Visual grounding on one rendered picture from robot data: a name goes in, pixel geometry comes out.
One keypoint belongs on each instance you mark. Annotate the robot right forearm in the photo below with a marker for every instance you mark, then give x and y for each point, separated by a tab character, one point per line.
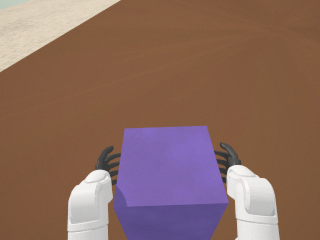
255	204

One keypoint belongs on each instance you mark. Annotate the robot left hand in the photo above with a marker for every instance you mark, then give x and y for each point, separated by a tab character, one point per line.
103	160

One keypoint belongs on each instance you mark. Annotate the robot right hand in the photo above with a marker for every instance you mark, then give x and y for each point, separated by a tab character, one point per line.
231	159

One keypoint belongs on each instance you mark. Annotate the carton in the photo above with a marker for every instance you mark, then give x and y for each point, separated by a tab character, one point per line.
169	186

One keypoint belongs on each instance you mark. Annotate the robot left forearm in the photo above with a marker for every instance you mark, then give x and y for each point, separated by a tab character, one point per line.
88	207

